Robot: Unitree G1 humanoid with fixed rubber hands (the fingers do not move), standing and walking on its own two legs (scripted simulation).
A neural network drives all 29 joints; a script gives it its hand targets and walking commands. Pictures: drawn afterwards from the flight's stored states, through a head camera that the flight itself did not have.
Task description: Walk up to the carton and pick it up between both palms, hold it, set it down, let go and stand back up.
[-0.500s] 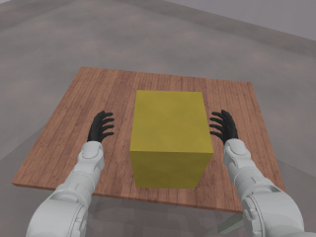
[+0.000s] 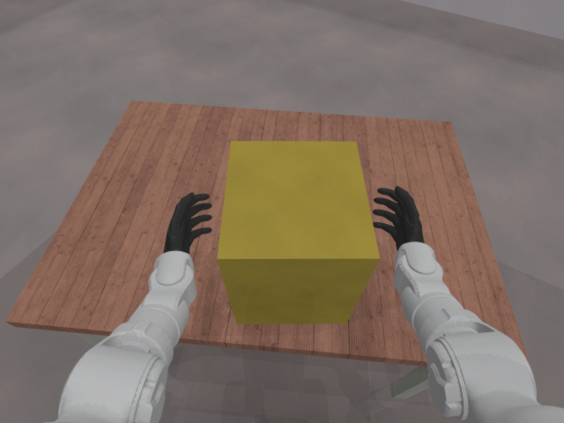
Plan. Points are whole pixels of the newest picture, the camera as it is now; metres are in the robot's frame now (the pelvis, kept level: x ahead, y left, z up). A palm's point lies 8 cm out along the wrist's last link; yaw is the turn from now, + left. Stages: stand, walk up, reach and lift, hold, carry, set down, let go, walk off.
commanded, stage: reach and lift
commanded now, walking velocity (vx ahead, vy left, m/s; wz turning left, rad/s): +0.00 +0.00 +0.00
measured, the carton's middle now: (292, 238) +0.42 -0.03 -0.03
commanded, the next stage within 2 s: none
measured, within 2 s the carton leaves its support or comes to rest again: leaves its support in 1.58 s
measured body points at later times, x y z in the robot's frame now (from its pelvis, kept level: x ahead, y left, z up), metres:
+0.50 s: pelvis -0.01 +0.01 +0.00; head +0.07 +0.01 +0.44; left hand +0.41 +0.12 +0.01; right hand +0.39 -0.17 +0.00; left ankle +0.01 +0.15 -0.72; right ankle +0.00 -0.13 -0.72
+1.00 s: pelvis -0.01 +0.01 +0.00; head +0.07 +0.00 +0.44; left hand +0.41 +0.12 +0.01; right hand +0.39 -0.17 +0.00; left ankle +0.01 +0.15 -0.72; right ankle +0.00 -0.13 -0.72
